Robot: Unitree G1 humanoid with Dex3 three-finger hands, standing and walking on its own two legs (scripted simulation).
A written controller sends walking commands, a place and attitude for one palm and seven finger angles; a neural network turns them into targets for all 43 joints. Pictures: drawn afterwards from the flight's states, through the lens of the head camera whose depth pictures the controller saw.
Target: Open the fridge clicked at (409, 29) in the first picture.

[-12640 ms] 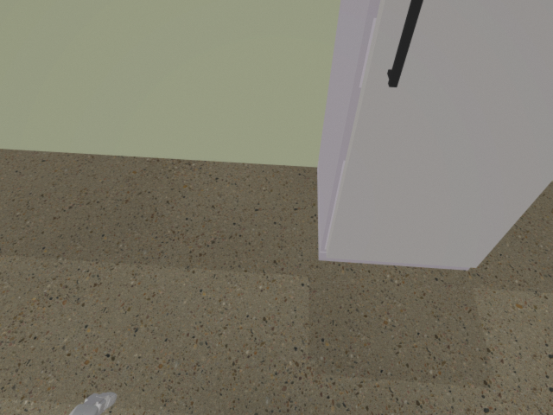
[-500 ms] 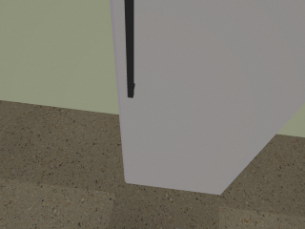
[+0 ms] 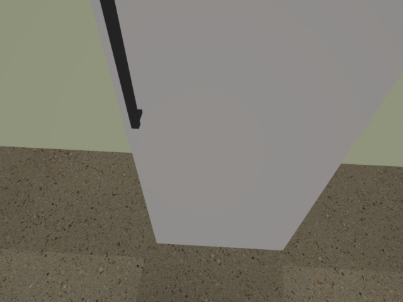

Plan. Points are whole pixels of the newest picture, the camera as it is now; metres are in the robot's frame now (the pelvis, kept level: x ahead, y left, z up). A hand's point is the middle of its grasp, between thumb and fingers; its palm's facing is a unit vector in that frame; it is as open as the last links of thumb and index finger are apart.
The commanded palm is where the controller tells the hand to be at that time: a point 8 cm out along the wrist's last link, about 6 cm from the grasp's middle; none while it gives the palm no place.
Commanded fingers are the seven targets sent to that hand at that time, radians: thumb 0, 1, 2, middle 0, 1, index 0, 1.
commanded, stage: come to a stop and stand still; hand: left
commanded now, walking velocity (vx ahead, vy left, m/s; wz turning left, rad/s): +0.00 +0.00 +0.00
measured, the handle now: (126, 66) +0.48 +0.18 +0.24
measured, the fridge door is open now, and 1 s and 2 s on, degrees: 0 0 0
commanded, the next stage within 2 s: look again from close up in 0.24 s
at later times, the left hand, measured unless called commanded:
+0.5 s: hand out of the picture -0.04 +0.18 -0.17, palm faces +0.01 -0.98 -0.19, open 7.4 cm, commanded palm none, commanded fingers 0.00 0.90 0.90 -0.20 -0.30 -0.20 -0.30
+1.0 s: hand out of the picture +0.00 +0.20 -0.17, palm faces -0.02 -0.98 -0.19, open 7.3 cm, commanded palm none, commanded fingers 0.00 0.90 0.90 -0.20 -0.30 -0.20 -0.30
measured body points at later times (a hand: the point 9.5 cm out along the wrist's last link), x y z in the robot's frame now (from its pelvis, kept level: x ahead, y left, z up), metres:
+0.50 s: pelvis -0.02 +0.01 +0.00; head -0.02 +0.00 +0.45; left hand -0.04 +0.23 -0.16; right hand -0.02 -0.20 -0.16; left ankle -0.02 +0.13 -0.74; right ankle -0.02 -0.08 -0.74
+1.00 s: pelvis -0.01 +0.03 +0.00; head +0.01 +0.03 +0.45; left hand +0.00 +0.25 -0.15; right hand -0.03 -0.18 -0.16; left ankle -0.02 +0.13 -0.74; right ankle -0.02 -0.08 -0.74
